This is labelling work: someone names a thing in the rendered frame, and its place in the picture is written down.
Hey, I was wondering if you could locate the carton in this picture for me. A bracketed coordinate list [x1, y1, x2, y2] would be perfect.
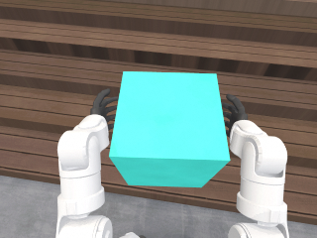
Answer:
[109, 71, 231, 187]

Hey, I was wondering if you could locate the robot right hand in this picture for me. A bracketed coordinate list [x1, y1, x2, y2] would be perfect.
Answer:
[221, 93, 248, 138]

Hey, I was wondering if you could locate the robot left hand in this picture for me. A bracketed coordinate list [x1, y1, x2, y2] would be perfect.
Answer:
[90, 88, 119, 131]

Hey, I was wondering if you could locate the robot left upper arm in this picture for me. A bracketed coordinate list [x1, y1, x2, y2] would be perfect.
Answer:
[57, 215, 113, 238]

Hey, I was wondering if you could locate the robot left forearm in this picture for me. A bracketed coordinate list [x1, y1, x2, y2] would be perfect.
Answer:
[55, 114, 110, 238]

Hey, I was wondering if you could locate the robot right upper arm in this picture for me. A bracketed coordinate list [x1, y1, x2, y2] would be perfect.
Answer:
[228, 222, 284, 238]

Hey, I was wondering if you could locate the robot right forearm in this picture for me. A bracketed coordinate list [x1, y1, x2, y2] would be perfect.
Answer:
[229, 120, 289, 238]

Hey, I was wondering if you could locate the robot left shin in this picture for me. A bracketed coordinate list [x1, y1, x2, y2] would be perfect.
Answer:
[125, 232, 139, 237]

